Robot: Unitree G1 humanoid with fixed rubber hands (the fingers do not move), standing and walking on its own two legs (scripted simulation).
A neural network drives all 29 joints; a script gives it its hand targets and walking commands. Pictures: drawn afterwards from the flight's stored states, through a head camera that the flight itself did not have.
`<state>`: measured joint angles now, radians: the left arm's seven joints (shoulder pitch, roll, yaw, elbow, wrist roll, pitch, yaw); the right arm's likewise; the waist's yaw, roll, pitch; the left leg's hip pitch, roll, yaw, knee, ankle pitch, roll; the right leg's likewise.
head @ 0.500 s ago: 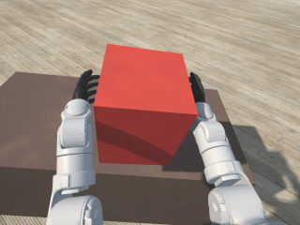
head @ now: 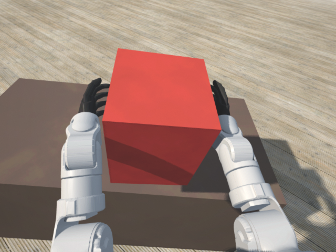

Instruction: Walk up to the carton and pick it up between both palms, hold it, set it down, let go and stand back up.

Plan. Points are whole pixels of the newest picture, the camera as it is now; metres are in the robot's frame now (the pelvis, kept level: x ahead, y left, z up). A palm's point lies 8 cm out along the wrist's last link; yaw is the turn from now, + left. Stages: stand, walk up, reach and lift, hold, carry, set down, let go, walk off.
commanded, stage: hold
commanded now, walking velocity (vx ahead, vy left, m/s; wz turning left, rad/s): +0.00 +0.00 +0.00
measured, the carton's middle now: (155, 123) +0.38 +0.01 +0.13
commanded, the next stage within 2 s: none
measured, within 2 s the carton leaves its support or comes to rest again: neither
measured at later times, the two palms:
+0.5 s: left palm (90, 114) +0.36 +0.15 +0.18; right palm (220, 115) +0.36 -0.14 +0.17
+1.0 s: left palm (91, 112) +0.36 +0.15 +0.18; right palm (220, 113) +0.37 -0.15 +0.17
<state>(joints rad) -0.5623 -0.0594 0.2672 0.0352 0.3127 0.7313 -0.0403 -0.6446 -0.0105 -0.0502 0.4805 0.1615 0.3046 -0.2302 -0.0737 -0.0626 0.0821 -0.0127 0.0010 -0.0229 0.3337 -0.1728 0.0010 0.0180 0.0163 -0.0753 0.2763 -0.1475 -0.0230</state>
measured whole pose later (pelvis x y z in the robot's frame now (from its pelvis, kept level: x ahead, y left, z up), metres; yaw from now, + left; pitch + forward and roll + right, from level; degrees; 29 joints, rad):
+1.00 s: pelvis +0.01 +0.00 +0.00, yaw +0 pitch -9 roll -1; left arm -0.56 -0.06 0.27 0.05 0.32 0.71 -0.04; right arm -0.64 -0.01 -0.05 0.50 0.15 0.28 -0.22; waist -0.08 -0.07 0.08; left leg 0.01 0.00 -0.03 0.33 -0.18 0.00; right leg 0.04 0.02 -0.09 0.27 -0.16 -0.02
